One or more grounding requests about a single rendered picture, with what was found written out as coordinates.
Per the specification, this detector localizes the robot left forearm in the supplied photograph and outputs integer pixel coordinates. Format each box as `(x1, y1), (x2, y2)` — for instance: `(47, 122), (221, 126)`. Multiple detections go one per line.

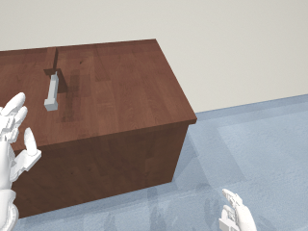
(0, 189), (19, 231)

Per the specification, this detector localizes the counter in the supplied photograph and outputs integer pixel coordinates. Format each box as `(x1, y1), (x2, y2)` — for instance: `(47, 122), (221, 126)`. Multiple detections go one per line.
(0, 38), (197, 219)

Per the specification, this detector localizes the right robot hand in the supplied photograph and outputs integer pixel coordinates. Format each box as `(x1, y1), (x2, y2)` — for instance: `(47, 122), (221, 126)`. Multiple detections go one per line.
(218, 189), (257, 231)

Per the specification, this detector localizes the tap lever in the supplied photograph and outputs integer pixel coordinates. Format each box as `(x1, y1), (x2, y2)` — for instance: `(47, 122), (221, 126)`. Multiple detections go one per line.
(44, 71), (59, 112)

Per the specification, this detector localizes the left robot hand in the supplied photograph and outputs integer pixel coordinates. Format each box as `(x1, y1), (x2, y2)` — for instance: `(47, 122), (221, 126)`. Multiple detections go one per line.
(0, 92), (41, 191)

